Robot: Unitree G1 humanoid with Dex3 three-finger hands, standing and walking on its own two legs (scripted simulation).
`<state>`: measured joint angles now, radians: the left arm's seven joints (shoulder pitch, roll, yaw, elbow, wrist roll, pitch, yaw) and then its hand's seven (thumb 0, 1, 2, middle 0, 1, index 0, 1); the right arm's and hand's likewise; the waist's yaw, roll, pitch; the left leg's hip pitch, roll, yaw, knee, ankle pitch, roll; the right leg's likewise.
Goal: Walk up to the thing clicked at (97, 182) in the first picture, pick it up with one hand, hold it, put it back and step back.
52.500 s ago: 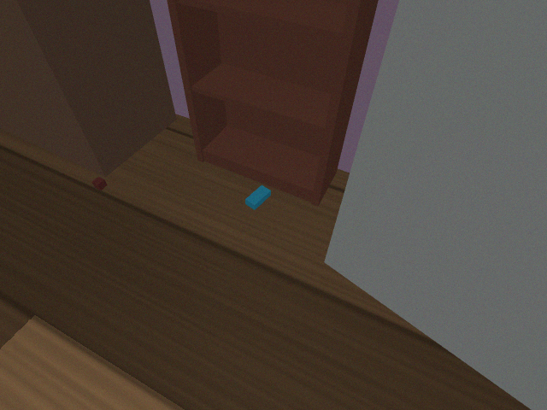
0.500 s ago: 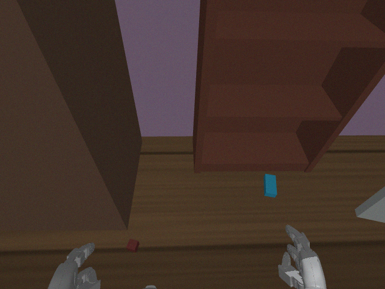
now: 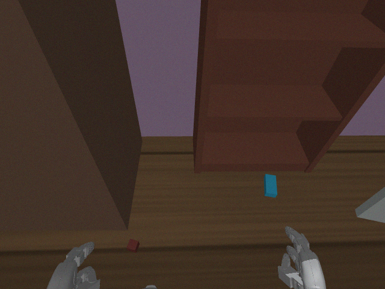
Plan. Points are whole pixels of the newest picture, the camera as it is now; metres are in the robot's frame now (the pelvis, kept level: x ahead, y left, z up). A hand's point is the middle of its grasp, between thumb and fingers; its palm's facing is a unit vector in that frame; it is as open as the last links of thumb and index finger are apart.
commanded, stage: home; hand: left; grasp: from above
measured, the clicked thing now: (133, 245) +0.43 +0.24 -0.69
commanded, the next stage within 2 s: stand in 0.38 s
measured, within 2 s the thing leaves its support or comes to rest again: neither
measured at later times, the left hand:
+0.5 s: hand (98, 287) +0.16 +0.18 -0.05, palm faces +0.03 -0.97 -0.22, open 7.4 cm
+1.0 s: hand out of the picture +0.05 +0.24 -0.11, palm faces +0.05 -0.94 -0.33, open 7.4 cm
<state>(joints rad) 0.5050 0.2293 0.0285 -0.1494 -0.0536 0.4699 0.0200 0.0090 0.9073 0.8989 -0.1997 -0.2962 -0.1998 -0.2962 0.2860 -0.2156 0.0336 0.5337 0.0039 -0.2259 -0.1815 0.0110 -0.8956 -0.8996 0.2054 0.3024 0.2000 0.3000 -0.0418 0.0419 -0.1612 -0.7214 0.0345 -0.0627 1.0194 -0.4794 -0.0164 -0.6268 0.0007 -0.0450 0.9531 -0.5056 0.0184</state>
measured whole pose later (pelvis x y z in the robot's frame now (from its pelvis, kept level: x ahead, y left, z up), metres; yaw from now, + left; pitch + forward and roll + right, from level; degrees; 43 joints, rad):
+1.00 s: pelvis +0.00 +0.01 +0.05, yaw +1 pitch -2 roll +0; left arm 0.24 0.28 0.05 0.94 0.03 0.02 0.03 0.01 0.91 0.90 -0.20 -0.30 -0.20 -0.30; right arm 0.18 -0.28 -0.04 0.99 -0.04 -0.01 -0.02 0.01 -0.90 -0.90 0.20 0.30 0.20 0.30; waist 0.02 0.00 0.06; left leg -0.27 -0.01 -0.03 0.60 -0.29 0.00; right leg -0.20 -0.04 -0.02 0.58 -0.34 0.03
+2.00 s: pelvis -0.01 +0.00 +0.07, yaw +1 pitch -3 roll +0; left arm 0.12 0.31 0.03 1.16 0.02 0.00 0.01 0.00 0.91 0.90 -0.20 -0.30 -0.20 -0.30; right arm 0.12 -0.32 -0.02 1.15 -0.02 0.00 -0.01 0.00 -0.90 -0.90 0.20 0.30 0.20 0.30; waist 0.00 0.01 0.07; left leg -0.14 0.01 -0.04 0.36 -0.16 -0.01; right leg -0.07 -0.03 -0.04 0.33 -0.21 0.02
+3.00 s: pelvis +0.01 -0.01 +0.07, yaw +1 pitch -2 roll +0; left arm 0.11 0.33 0.03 1.14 0.01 -0.01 0.00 0.00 0.91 0.90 -0.20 -0.30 -0.20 -0.30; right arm 0.10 -0.34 0.00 1.14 -0.02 -0.01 0.00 0.00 -0.90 -0.90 0.20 0.30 0.20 0.30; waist 0.00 0.01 0.06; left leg -0.13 0.02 -0.04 0.34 -0.17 -0.03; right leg -0.06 -0.02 -0.04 0.32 -0.22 0.01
